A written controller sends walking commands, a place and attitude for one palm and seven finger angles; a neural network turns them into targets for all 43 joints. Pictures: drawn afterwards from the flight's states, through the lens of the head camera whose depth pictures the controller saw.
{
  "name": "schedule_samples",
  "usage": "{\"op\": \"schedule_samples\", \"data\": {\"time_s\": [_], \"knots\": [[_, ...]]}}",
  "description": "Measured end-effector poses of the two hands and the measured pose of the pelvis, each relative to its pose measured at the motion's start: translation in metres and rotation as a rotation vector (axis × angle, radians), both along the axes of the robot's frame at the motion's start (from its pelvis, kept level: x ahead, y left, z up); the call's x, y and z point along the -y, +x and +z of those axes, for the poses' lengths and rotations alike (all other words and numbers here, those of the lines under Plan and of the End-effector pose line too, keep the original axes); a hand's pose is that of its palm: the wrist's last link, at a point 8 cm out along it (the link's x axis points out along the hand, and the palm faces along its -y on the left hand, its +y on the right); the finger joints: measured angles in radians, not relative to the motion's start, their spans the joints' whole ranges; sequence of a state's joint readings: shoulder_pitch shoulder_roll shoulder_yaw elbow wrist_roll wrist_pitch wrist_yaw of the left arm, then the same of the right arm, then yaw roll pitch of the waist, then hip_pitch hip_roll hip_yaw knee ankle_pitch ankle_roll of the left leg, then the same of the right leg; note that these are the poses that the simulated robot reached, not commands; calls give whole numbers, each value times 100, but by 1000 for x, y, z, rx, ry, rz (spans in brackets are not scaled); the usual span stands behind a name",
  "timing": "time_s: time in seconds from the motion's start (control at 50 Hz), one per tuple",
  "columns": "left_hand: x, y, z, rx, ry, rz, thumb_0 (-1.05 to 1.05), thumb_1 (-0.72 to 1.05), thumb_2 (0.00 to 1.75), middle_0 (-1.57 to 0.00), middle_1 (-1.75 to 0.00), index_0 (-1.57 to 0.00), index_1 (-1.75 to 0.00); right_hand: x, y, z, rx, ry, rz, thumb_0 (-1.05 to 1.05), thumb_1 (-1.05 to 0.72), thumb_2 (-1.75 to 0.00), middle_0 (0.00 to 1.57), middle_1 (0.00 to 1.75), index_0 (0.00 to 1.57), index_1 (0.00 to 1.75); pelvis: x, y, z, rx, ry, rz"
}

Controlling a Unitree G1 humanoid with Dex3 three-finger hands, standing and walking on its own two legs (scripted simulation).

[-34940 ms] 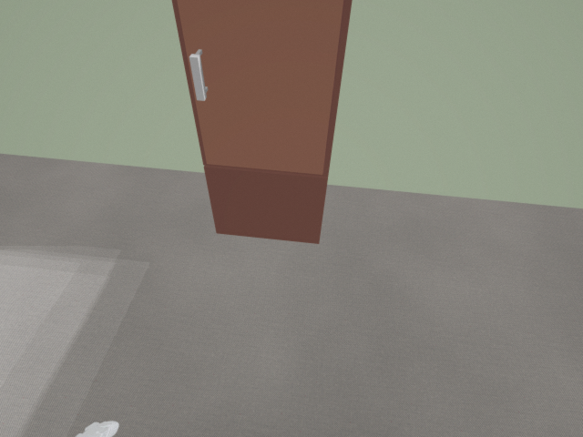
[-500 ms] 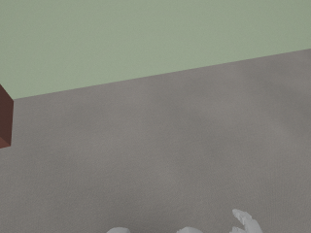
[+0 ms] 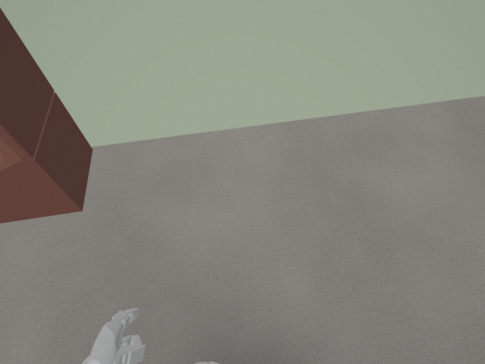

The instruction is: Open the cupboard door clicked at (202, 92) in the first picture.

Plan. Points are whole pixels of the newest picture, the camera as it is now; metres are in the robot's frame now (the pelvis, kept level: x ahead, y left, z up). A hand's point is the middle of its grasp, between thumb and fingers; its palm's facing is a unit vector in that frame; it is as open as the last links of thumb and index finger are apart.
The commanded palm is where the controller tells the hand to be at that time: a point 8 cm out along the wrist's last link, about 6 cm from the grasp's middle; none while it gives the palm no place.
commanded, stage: turn to face it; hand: left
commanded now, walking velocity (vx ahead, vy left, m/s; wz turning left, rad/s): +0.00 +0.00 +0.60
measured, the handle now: out of the picture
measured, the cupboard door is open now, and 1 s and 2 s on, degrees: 37 37 37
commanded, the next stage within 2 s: take the last steps up to it in 1.22 s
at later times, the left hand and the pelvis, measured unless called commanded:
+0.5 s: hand out of the picture -0.07 +0.22 -0.19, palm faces +0.37 -0.90 -0.24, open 7.4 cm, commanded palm none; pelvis +0.01 +0.03 -0.01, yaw +20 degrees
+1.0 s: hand out of the picture +0.05 +0.28 -0.15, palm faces +0.52 -0.82 -0.22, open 7.4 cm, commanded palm none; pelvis +0.03 +0.04 +0.01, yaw +34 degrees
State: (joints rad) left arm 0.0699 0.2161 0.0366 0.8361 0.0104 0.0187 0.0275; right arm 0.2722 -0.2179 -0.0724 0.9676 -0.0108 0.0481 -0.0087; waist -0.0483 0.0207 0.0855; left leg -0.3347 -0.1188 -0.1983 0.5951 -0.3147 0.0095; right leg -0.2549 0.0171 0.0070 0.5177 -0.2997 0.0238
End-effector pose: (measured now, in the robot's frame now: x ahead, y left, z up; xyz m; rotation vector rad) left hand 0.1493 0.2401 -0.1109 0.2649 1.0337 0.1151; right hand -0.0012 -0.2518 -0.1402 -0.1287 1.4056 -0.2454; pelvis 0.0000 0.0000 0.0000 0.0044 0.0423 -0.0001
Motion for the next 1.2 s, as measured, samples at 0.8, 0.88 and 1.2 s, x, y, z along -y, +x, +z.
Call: {"op": "schedule_samples", "data": {"time_s": [0.8,0.88,1.2], "knots": [[-86,-174,-20,-102,-91,585,0,91,90,-19,-30,-20,-30,-129,199,41,189,-18,651,1,-90,-90,21,30,20,30,-55,13,13,40,-43,503],[-88,-156,-14,-64,-81,593,0,91,90,-19,-30,-20,-30,-118,184,35,126,-18,638,1,-90,-90,21,30,20,30,-53,20,13,34,-39,541],[-28,-143,1,-64,-16,674,0,90,90,-20,-30,-20,-30,-67,208,-5,-9,24,666,1,-90,-90,20,30,20,30,-12,55,4,24,19,663]]}}
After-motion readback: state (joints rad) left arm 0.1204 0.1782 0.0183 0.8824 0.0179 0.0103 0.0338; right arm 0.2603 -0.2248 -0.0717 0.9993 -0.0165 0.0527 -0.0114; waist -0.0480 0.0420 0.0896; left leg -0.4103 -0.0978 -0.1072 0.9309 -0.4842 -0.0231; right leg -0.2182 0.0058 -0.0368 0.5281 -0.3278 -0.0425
